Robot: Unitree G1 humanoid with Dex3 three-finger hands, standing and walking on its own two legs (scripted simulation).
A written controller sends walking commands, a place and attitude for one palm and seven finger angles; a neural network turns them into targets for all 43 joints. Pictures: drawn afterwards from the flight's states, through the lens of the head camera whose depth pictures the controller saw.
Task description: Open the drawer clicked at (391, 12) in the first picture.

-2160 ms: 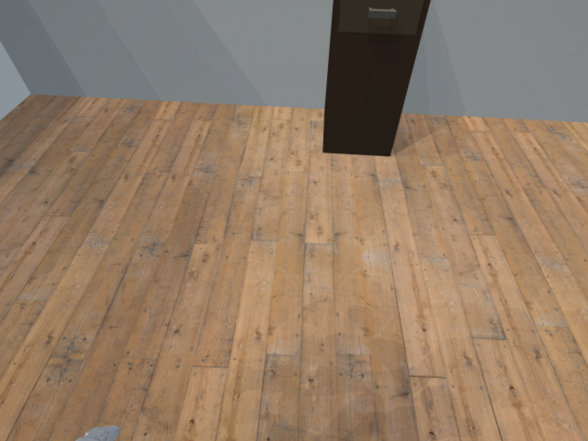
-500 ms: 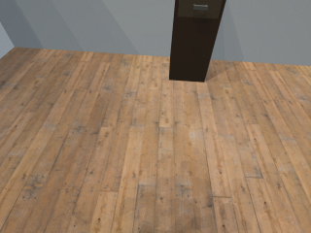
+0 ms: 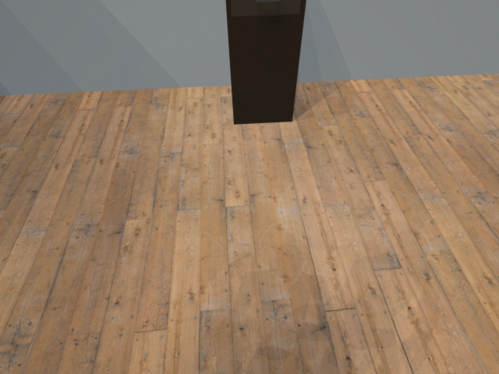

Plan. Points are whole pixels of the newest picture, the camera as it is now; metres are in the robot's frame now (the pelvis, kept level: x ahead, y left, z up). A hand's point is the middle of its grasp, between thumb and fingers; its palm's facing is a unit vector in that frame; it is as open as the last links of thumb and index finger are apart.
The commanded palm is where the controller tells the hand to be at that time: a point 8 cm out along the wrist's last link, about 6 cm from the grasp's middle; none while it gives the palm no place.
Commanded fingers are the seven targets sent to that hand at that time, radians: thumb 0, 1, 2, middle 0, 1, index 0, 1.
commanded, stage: walk to a spot facing it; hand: left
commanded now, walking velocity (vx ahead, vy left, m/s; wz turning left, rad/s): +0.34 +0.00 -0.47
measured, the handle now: out of the picture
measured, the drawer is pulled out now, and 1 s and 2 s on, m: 0.00 0.00 0.00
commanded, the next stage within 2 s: turn to face it in 1.80 s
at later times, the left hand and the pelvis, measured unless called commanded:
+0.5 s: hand (143, 324) +0.23 +0.25 -0.18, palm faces -0.17 -0.97 -0.18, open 7.4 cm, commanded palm none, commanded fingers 0.00 0.90 0.90 -0.20 -0.30 -0.20 -0.30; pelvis +0.21 +0.05 +0.00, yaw -15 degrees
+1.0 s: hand (255, 188) +0.60 +0.04 -0.16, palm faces -0.47 -0.87 -0.15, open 7.4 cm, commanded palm none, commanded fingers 0.00 0.90 0.90 -0.20 -0.30 -0.20 -0.30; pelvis +0.40 -0.04 +0.00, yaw -25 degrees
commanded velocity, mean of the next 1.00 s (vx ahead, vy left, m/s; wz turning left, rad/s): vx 0.36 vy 0.00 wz -0.31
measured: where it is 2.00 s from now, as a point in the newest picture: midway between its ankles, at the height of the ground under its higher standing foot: (315, 244)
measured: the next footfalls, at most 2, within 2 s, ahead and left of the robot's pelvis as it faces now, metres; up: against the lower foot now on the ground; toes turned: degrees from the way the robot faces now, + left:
left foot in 0.38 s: +0.32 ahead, +0.13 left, +0.00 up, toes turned -4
right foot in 0.94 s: +0.45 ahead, -0.16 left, +0.00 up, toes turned -33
